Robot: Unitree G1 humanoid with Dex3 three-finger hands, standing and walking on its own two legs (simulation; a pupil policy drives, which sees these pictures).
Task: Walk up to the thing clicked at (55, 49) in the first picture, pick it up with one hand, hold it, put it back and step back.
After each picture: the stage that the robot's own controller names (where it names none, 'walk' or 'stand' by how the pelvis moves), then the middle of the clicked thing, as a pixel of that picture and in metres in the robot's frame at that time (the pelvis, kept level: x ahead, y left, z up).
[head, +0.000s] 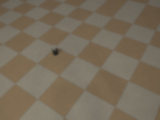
stand; (54, 50) +1.31 +0.34 -0.72
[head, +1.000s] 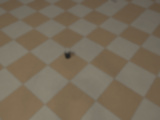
walk; (67, 53) +1.21 +0.15 -0.70
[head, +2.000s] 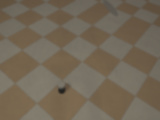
walk; (61, 87) +0.76 +0.16 -0.71
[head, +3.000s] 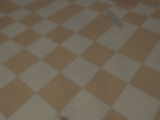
walk; out of the picture +0.48 +0.24 -0.70
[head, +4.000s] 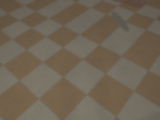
stand; out of the picture +0.39 +0.21 -0.72
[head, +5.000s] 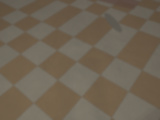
stand; out of the picture +0.38 +0.24 -0.73
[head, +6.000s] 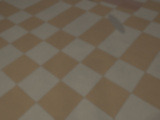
stand; out of the picture +0.39 +0.23 -0.73
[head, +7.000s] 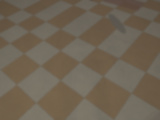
stand; out of the picture +0.38 +0.23 -0.73
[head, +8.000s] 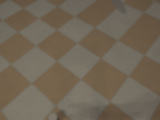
go down; (53, 119) +0.41 +0.22 -0.70
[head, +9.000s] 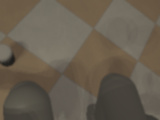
go down; (4, 56) +0.45 +0.28 -0.28
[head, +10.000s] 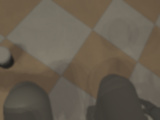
close in; (3, 58) +0.45 +0.29 -0.28
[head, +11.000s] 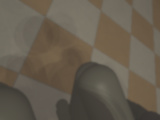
close; out of the picture +0.42 +0.32 -0.22
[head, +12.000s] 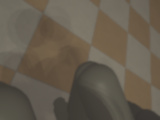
lift; out of the picture +0.41 +0.31 -0.22
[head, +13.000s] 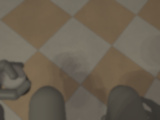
lift; (17, 81) +0.33 +0.25 -0.06
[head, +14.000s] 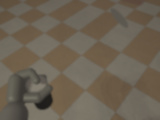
hold; (40, 93) +0.33 +0.17 +0.03
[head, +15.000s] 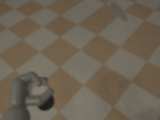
hold; (42, 95) +0.33 +0.17 -0.01
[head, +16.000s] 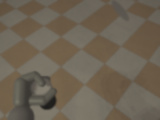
crouch; (44, 94) +0.33 +0.16 -0.01
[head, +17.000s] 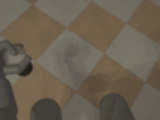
crouch; (19, 62) +0.43 +0.22 -0.09
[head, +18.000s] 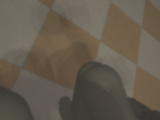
lower; out of the picture +0.41 +0.32 -0.23
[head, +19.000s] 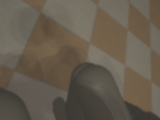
lower; out of the picture +0.41 +0.32 -0.23
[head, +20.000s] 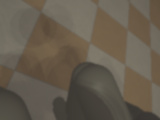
lower; out of the picture +0.41 +0.32 -0.23
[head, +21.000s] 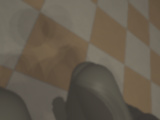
lower; out of the picture +0.42 +0.32 -0.22
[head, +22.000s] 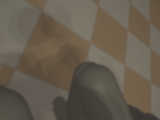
loosen; out of the picture +0.41 +0.32 -0.23
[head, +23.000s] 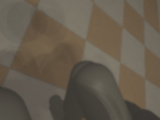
withdraw; out of the picture +0.40 +0.32 -0.23
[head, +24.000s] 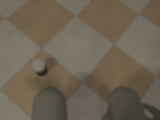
walk; (40, 68) +0.46 +0.24 -0.37
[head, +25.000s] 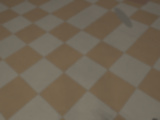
stand; out of the picture +0.39 +0.19 -0.66
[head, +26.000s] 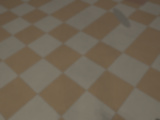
stand; out of the picture +0.40 +0.21 -0.67
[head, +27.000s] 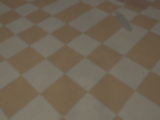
stand; out of the picture +0.40 +0.19 -0.70
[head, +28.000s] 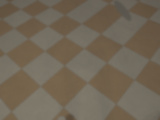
walk; out of the picture +0.43 +0.19 -0.71
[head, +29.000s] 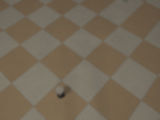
walk; (60, 92) +0.58 +0.20 -0.70
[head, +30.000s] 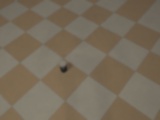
walk; (63, 66) +0.87 +0.21 -0.69
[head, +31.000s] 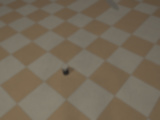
stand; (65, 69) +1.03 +0.21 -0.71
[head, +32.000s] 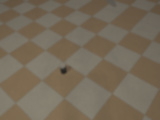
stand; (63, 68) +1.03 +0.23 -0.73
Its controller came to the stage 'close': yes
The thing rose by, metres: 0.70
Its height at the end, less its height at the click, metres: +0.00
